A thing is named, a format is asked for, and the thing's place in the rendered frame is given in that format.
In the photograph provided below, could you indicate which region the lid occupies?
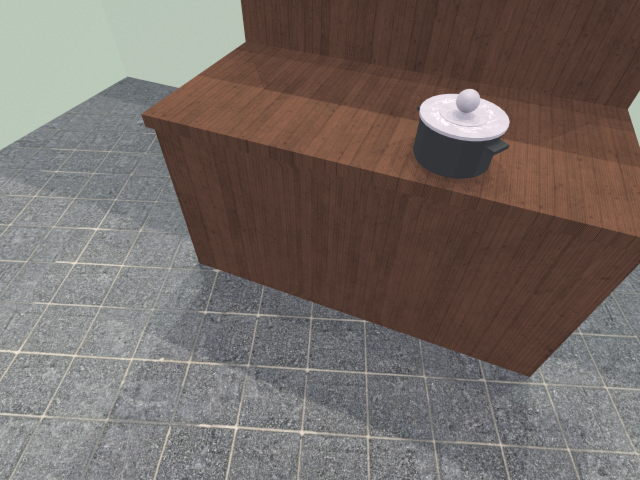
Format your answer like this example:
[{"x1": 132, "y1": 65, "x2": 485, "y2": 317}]
[{"x1": 419, "y1": 94, "x2": 510, "y2": 141}]

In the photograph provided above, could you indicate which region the pot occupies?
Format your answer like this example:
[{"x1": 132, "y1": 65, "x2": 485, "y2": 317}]
[{"x1": 413, "y1": 105, "x2": 509, "y2": 179}]

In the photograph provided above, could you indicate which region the knob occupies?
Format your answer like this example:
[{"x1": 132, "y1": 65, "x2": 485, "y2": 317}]
[{"x1": 456, "y1": 89, "x2": 480, "y2": 113}]

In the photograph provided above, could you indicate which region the table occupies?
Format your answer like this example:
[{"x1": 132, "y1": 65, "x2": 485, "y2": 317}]
[{"x1": 141, "y1": 0, "x2": 640, "y2": 377}]

